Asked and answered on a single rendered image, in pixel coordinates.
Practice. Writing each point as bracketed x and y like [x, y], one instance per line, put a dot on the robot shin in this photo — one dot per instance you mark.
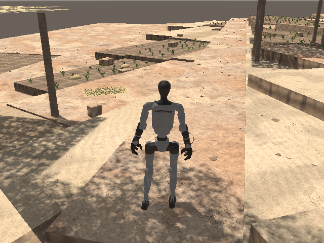
[173, 182]
[147, 185]

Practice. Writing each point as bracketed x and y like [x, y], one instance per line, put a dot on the robot left forearm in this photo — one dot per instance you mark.
[137, 135]

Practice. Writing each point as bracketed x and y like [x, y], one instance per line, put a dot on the left robot upper arm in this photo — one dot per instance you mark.
[144, 114]

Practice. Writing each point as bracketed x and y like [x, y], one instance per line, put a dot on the right robot shin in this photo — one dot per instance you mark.
[173, 182]

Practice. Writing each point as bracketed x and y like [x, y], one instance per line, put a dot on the robot left hand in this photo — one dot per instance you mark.
[133, 148]

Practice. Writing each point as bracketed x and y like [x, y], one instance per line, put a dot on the right robot upper arm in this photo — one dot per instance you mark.
[181, 116]

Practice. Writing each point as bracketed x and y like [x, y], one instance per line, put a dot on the left robot shin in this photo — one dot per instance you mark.
[147, 185]

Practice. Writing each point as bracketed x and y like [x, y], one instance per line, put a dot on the robot right hand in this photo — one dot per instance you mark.
[188, 154]

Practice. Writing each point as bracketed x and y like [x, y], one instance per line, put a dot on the robot right forearm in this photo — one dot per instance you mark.
[186, 138]

